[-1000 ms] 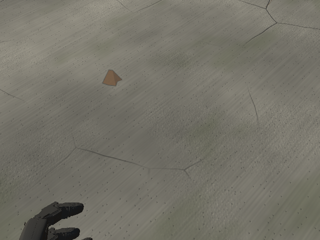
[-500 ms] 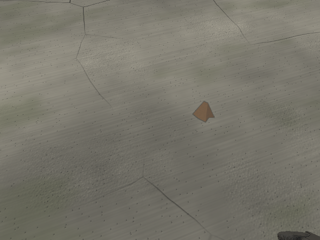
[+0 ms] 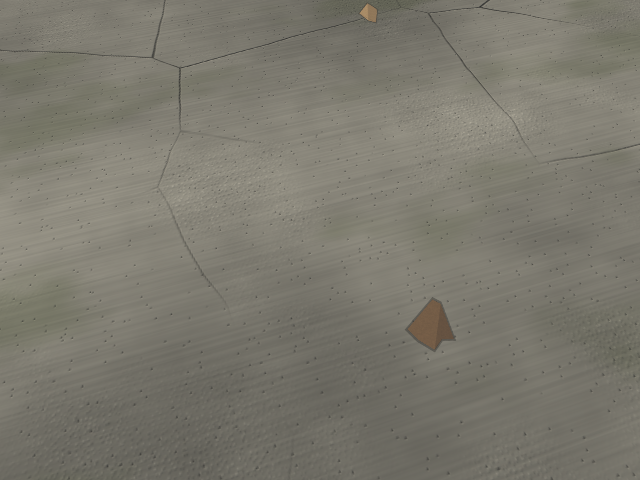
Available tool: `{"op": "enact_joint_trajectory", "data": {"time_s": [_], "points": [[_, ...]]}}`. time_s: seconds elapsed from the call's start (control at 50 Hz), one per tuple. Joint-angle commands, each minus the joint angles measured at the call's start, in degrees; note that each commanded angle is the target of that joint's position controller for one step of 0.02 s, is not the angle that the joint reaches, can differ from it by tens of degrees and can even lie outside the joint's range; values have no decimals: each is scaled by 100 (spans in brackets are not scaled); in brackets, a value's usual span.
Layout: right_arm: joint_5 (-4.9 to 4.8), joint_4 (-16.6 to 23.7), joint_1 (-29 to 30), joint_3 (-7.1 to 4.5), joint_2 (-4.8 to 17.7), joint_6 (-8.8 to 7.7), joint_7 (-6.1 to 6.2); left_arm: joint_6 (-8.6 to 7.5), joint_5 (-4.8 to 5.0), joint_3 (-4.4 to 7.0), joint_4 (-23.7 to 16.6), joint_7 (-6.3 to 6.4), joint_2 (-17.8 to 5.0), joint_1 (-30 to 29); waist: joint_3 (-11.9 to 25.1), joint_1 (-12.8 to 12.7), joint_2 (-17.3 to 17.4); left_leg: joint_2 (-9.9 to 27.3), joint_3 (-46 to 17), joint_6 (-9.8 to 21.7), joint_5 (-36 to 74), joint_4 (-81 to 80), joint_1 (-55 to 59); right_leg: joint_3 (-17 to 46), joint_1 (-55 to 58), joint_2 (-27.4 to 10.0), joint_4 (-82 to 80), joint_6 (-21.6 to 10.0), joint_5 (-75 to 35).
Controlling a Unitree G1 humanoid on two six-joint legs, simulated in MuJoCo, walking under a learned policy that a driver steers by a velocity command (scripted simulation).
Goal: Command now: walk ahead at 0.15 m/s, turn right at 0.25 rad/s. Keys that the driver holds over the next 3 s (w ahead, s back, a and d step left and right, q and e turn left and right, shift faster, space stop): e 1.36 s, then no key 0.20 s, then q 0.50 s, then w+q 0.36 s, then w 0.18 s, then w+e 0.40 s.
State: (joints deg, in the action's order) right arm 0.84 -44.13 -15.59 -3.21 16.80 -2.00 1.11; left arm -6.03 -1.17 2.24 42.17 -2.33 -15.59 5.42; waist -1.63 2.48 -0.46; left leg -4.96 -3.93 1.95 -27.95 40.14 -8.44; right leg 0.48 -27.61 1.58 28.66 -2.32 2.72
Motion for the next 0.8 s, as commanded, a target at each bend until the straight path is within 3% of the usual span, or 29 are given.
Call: {"op": "enact_joint_trajectory", "data": {"time_s": [0.02, 0.04, 0.06, 0.08, 0.1, 0.16, 0.22, 0.3, 0.36, 0.38, 0.4, 0.42, 0.44, 0.46, 0.48, 0.54, 0.58, 0.62, 0.72, 0.76, 0.78, 0.8], "points": [[-21, 338, -793, -81, 733, -31, -25, 105, 129, 297, -249, 29, -1021, 1034, 2214, -379, -899, 58, -311, -421, -957, 3313, -2386, 3396, 3891, -2133, -435, -1859, -2828], [-126, 456, -254, -135, 828, 61, -14, 194, 189, 286, -351, 49, -957, 694, 1570, -433, -527, 228, -289, -458, -616, 3530, -2748, 3019, 3314, -1878, -614, -1623, -1561], [-116, 530, 37, -137, 801, 147, 22, 276, 187, 263, -413, 84, -906, 491, 1151, -414, -216, 350, -228, -465, -334, 3390, -2828, 2786, 2637, -1722, -832, -1429, -763], [-73, 593, 201, -157, 789, 227, 64, 345, 165, 261, -461, 130, -911, 336, 839, -339, -135, 484, -234, -463, -87, 3041, -2696, 2640, 1990, -1585, -1031, -1301, -194], [-62, 629, 195, -155, 710, 278, 92, 404, 118, 265, -485, 159, -915, 214, 649, -196, -292, 544, -209, -451, 45, 2501, -2376, 2429, 1445, -1327, -1204, -1152, 233], [-35, 573, 61, -99, 426, 260, 151, 522, 69, 345, -549, 244, -994, 171, 756, -134, -731, 357, 7, -531, 232, 1304, -1756, 2071, 1024, -949, -1258, -1070, 106], [-39, 578, 182, -102, 441, 238, 143, 600, 157, 423, -603, 326, -1099, 184, 996, -210, -698, 320, -76, -589, 769, 659, -1432, 2176, 994, -904, -1215, -1034, 527], [-71, 668, 398, -128, 469, 159, 83, 724, 186, 452, -633, 362, -1095, 228, 860, -299, -796, 257, -129, -531, 947, -116, -1230, 2573, 1008, -854, -1142, -907, 1143], [-87, 589, 116, -195, 527, 49, 22, 829, 252, 431, -659, 400, -1008, 216, 758, -90, -762, 351, -36, -294, 1656, -1574, -368, 2575, 747, -549, -748, -574, 1293], [-3, 615, -39, -283, 877, 47, 52, 837, 238, 365, -666, 399, -788, 389, 840, -120, -229, 1245, -733, 32, 1571, -2004, 181, 2217, 264, -227, -67, -275, 2038], [184, 603, 85, -403, 1363, 114, 66, 791, 267, 339, -872, 385, -615, 318, 518, -312, 1468, 2323, -2119, 832, 1925, -2445, 95, 915, -762, 678, 1138, 59, 2823], [293, 772, 375, -352, 1124, 91, 68, 710, 159, 454, -794, 373, -1008, 456, 545, -275, 1508, 2825, -2602, 1283, 2411, -2513, -208, 813, -791, 420, 2607, 301, 3103], [228, 896, 664, -255, 811, 73, 107, 718, 195, 553, -640, 355, -1211, 634, 531, -395, 1039, 2600, -2110, 1187, 2680, -2375, -293, 861, -727, 306, 3281, 388, 2812], [115, 945, 899, -214, 663, 68, 125, 789, 216, 568, -482, 374, -1151, 812, 446, -491, 741, 2235, -1517, 932, 2790, -2245, -283, 767, -735, 260, 3598, 498, 2533], [15, 952, 970, -191, 593, 66, 139, 857, 196, 552, -425, 402, -1047, 886, 397, -463, 689, 2060, -1188, 813, 2912, -2150, -129, 720, -886, 206, 3909, 602, 2260], [19, 882, 737, -183, 610, 142, 170, 915, 262, 435, -618, 370, -722, 572, 292, -243, 829, 1828, -498, 878, 3490, -2124, 110, 345, -1016, 66, 3743, 820, 1916], [30, 811, 483, -236, 714, 201, 194, 897, 276, 382, -809, 336, -642, 247, 393, -28, 981, 1960, -424, 994, 3682, -2083, 556, 247, -1047, -91, 3177, 908, 1898], [8, 793, 465, -300, 860, 240, 184, 893, 257, 334, -917, 277, -580, 151, 523, 29, 1049, 2081, -282, 1038, 3786, -2034, 629, 116, -674, -237, 2599, 898, 1995], [-114, 742, 575, -408, 1079, 252, 67, 950, 247, 365, -1025, 163, -691, 207, 588, -2, 1187, 2282, 29, 1004, 3959, -1880, 386, -331, 342, -217, 1291, 621, 1902], [-229, 707, 709, -424, 1087, 237, 50, 974, 247, 401, -970, 115, -677, 461, 591, -218, 1125, 2257, 211, 780, 3849, -1535, 251, -474, 897, -134, 276, 354, 1267], [-274, 637, 630, -401, 976, 217, 46, 973, 234, 447, -886, 128, -729, 688, 633, -326, 974, 2116, 434, 507, 3495, -1175, -21, -468, 1460, -19, -377, 159, 683], [-189, 524, 326, -347, 749, 185, 19, 964, 232, 551, -850, 187, -1024, 921, 755, -340, 262, 1799, 892, 27, 2577, -333, -782, 187, 2407, -335, -749, -101, -433]]}}
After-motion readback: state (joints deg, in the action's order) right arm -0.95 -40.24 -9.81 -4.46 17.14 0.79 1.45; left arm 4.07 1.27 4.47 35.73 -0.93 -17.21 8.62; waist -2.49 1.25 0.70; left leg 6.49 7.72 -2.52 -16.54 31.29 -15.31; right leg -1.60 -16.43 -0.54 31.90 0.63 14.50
